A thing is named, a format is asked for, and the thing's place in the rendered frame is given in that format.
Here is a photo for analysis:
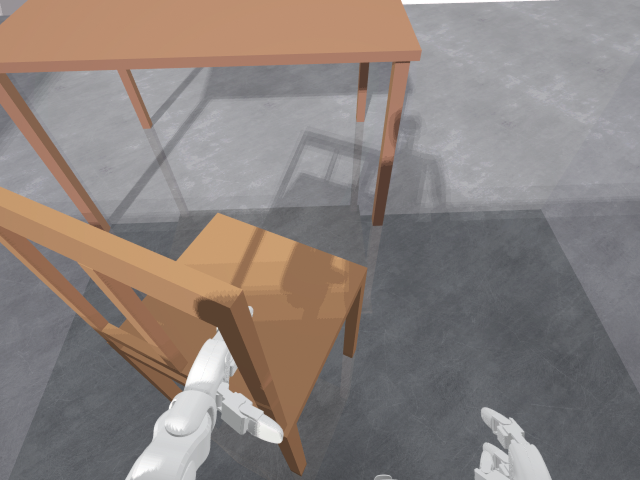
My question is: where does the robot right hand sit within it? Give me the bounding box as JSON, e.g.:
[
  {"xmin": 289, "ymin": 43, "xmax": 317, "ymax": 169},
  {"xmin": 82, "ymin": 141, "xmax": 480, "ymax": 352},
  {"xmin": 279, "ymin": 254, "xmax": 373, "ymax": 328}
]
[{"xmin": 474, "ymin": 407, "xmax": 552, "ymax": 480}]

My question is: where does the chair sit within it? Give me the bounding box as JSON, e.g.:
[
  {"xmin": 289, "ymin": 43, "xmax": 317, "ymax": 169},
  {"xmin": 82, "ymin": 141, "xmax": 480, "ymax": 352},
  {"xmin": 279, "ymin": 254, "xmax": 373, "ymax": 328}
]
[{"xmin": 0, "ymin": 187, "xmax": 367, "ymax": 477}]

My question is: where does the table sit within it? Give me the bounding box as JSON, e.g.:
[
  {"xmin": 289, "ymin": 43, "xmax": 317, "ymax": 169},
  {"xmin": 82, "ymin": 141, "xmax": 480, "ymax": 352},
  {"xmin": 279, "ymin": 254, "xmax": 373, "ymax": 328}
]
[{"xmin": 0, "ymin": 0, "xmax": 422, "ymax": 233}]

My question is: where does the robot left hand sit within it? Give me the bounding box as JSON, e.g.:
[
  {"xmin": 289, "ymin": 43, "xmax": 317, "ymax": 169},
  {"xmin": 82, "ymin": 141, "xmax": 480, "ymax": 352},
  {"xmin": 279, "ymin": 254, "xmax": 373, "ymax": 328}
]
[{"xmin": 184, "ymin": 306, "xmax": 284, "ymax": 443}]

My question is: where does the left robot forearm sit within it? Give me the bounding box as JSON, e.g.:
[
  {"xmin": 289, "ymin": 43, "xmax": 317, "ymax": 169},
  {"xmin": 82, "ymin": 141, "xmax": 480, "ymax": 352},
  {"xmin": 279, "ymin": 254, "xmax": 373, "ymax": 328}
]
[{"xmin": 125, "ymin": 390, "xmax": 217, "ymax": 480}]

